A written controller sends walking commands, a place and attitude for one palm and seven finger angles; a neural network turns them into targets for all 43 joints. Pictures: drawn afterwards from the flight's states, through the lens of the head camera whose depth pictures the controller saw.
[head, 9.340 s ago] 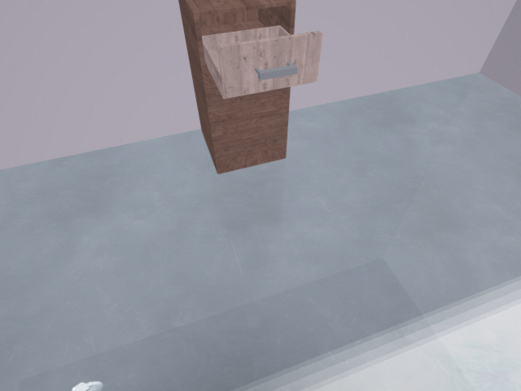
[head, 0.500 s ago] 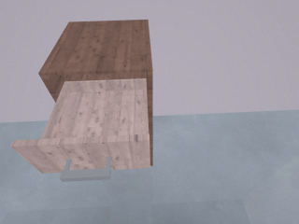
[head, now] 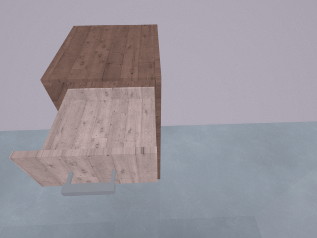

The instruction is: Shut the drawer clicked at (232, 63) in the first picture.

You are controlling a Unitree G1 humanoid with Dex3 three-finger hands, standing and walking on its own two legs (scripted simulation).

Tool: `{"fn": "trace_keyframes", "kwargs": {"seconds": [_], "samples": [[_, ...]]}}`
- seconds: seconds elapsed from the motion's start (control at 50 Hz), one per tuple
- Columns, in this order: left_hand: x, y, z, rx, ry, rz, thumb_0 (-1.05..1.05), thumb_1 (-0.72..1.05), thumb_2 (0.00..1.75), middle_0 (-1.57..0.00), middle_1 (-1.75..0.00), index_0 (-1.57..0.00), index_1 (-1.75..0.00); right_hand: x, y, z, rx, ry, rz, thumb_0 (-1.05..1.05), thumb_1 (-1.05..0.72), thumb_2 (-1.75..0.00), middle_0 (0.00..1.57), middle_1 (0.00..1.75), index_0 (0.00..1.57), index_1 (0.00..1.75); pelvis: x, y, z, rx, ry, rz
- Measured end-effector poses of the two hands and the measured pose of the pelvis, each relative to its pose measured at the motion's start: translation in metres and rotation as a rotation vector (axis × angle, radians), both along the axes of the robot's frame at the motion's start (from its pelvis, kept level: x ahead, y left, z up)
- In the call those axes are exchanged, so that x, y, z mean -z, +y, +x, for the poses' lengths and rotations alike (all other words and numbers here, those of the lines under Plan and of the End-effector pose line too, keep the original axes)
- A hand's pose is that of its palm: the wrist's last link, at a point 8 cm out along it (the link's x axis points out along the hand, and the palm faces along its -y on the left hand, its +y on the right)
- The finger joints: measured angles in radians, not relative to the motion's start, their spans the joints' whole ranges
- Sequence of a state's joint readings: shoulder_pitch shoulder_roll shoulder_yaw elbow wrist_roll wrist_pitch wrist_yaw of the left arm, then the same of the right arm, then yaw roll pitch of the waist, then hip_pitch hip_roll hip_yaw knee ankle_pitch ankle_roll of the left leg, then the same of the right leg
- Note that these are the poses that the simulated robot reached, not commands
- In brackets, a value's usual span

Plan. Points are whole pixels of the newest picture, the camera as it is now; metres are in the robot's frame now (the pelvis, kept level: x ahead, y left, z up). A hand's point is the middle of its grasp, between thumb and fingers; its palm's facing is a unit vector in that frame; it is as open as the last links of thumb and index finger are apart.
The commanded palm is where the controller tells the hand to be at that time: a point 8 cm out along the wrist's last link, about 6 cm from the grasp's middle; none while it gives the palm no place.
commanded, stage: look again from close up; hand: left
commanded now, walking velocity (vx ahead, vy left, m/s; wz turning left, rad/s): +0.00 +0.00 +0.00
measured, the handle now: (90, 181) +0.27 +0.21 -0.04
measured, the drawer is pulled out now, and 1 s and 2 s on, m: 0.30 0.29 0.29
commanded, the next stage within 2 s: raise the hand and make a fist in 0.30 s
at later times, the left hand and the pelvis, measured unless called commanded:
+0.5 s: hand out of the picture +0.06 +0.19 -0.13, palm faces +0.21 -0.94 -0.25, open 7.2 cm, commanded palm +0.09 +0.21 -0.06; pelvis +0.00 +0.00 +0.00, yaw +1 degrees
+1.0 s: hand out of the picture +0.12 +0.15 -0.03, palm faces +0.11 -0.99 -0.03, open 5.1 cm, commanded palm +0.08 +0.20 -0.02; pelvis -0.02 -0.02 -0.09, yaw +5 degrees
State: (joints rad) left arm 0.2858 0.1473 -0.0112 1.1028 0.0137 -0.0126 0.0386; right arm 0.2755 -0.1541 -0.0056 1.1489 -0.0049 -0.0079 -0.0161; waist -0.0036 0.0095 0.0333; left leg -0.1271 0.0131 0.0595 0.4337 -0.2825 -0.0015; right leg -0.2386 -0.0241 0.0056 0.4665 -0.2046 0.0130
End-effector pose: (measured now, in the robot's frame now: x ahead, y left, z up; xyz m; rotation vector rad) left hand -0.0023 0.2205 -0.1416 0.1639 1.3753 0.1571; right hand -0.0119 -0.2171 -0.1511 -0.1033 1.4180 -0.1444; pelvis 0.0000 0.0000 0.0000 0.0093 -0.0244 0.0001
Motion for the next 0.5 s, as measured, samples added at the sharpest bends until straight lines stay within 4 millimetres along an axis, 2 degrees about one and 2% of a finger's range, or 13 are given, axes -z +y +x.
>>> {"fn": "trace_keyframes", "kwargs": {"seconds": [0.22, 0.42, 0.46, 0.5], "samples": [[0.002, -0.008, -0.016, -0.016, 0.037, -0.022, 0.0, 0.91, 0.9, -0.2, -0.3, -0.2, -0.3, 0.0, 0.008, -0.009, 0.005, 0.024, 0.012, 0.0, -0.91, -0.9, 0.2, 0.3, 0.19, 0.3, 0.0, 0.001, 0.0, 0.0, 0.004, -0.001], [0.002, -0.008, -0.017, -0.021, 0.034, -0.016, 0.0, 0.91, 0.9, -0.2, -0.3, -0.2, -0.3, 0.002, 0.013, -0.012, 0.008, 0.026, 0.024, 0.0, -0.91, -0.9, 0.2, 0.3, 0.19, 0.3, 0.001, 0.002, 0.0, -0.003, 0.006, -0.005], [-0.012, 0.004, 0.005, -0.088, -0.1, 0.022, 0.02, 0.94, 0.9, -0.2, -0.31, -0.2, -0.3, -0.003, 0.009, 0.0, 0.002, -0.077, -0.002, 0.0, -0.91, -0.9, 0.2, 0.3, 0.2, 0.3, 0.002, 0.001, -0.001, -0.003, 0.002, -0.002], [-0.044, 0.018, 0.042, -0.111, -0.36, 0.09, 0.04, 0.97, 0.9, -0.21, -0.31, -0.21, -0.31, -0.008, -0.002, 0.019, -0.003, -0.222, -0.053, 0.02, -0.92, -0.89, 0.21, 0.3, 0.2, 0.3, 0.005, 0.001, -0.001, -0.022, 0.009, 0.0]]}}
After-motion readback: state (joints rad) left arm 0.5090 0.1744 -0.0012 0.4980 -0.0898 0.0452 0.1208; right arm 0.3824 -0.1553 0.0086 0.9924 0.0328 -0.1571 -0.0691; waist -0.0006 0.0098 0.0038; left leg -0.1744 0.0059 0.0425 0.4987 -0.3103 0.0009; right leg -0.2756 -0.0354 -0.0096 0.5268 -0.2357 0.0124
